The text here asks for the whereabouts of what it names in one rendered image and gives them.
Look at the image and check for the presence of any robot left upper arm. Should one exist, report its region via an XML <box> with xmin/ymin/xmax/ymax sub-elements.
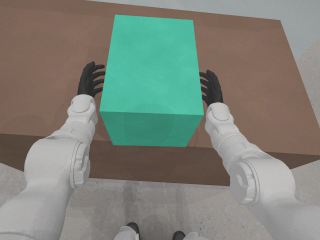
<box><xmin>0</xmin><ymin>139</ymin><xmax>91</xmax><ymax>240</ymax></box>

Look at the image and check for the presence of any pedestal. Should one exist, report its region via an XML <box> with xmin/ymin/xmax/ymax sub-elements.
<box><xmin>0</xmin><ymin>0</ymin><xmax>320</xmax><ymax>186</ymax></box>

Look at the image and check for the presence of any robot right hand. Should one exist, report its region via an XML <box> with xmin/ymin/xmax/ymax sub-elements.
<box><xmin>199</xmin><ymin>70</ymin><xmax>224</xmax><ymax>108</ymax></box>

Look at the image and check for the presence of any left robot shin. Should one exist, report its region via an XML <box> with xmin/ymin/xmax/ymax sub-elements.
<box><xmin>119</xmin><ymin>226</ymin><xmax>135</xmax><ymax>233</ymax></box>

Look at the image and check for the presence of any robot left hand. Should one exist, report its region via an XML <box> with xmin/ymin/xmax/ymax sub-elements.
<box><xmin>77</xmin><ymin>61</ymin><xmax>106</xmax><ymax>98</ymax></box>

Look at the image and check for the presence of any left robot foot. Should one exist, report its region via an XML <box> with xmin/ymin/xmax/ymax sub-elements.
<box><xmin>127</xmin><ymin>222</ymin><xmax>140</xmax><ymax>240</ymax></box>

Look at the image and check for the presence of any right robot forearm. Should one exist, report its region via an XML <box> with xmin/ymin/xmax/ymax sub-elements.
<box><xmin>204</xmin><ymin>102</ymin><xmax>296</xmax><ymax>192</ymax></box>

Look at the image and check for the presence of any left robot forearm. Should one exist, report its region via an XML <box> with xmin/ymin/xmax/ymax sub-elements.
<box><xmin>24</xmin><ymin>94</ymin><xmax>98</xmax><ymax>183</ymax></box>

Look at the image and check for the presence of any carton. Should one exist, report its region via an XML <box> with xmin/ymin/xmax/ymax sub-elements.
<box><xmin>99</xmin><ymin>14</ymin><xmax>204</xmax><ymax>147</ymax></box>

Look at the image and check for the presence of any robot right upper arm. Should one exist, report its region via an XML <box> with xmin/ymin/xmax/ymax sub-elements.
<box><xmin>229</xmin><ymin>158</ymin><xmax>320</xmax><ymax>240</ymax></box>

